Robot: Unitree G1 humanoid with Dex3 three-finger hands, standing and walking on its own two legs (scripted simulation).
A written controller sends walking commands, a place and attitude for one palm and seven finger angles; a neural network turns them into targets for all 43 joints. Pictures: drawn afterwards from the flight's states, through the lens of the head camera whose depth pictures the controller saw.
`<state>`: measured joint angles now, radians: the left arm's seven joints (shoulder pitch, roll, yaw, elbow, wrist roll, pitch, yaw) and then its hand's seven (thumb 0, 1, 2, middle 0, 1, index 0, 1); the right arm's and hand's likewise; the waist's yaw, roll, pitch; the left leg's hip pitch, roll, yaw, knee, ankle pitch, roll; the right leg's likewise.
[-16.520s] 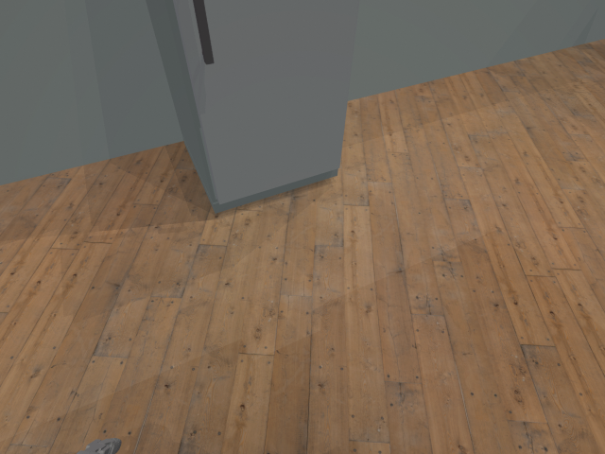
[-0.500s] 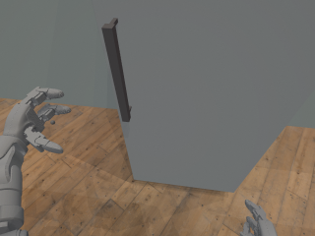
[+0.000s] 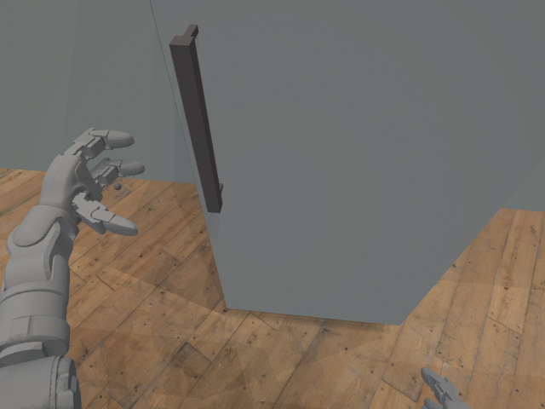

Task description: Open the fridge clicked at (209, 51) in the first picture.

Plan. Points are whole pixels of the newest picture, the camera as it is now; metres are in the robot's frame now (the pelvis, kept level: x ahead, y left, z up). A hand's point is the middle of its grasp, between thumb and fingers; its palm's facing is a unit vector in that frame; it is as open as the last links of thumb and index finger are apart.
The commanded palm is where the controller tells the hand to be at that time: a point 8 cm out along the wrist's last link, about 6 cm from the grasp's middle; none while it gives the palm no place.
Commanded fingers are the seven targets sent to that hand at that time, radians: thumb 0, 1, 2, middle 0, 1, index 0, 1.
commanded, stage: move the hooked fingers beside the handle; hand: left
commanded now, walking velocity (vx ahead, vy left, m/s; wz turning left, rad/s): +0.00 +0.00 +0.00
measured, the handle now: (205, 135) +0.50 +0.13 +0.13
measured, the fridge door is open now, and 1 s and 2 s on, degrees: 0 0 0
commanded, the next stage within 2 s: feel for the door with the fingertips in 1.44 s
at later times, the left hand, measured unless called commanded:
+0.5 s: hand (155, 158) +0.44 +0.20 +0.13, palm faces -0.05 -1.00 -0.01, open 14.0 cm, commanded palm +0.43 +0.25 +0.14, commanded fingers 0.00 -0.50 0.30 -0.30 -1.20 -0.30 -1.20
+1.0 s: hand (154, 158) +0.44 +0.20 +0.13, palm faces -0.04 -1.00 -0.02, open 14.0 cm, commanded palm +0.42 +0.25 +0.13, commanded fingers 0.00 -0.50 0.30 -0.30 -1.20 -0.30 -1.20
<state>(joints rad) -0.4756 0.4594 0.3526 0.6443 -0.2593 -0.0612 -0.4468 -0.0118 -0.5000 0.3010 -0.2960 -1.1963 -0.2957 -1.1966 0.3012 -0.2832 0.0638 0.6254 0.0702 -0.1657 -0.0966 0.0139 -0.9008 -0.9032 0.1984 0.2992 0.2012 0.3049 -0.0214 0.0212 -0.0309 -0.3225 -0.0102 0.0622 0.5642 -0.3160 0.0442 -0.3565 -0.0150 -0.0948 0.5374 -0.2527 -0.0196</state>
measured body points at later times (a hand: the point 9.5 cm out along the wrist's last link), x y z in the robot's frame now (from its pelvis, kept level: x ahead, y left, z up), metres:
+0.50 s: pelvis +0.00 +0.00 +0.00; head +0.05 +0.00 +0.45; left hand +0.44 +0.26 +0.13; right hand +0.08 -0.26 -0.11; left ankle -0.02 +0.09 -0.73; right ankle +0.01 -0.11 -0.73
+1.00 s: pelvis +0.00 -0.01 +0.00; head +0.05 -0.01 +0.44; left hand +0.44 +0.25 +0.14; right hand +0.05 -0.28 -0.12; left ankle -0.02 +0.09 -0.73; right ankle +0.01 -0.11 -0.73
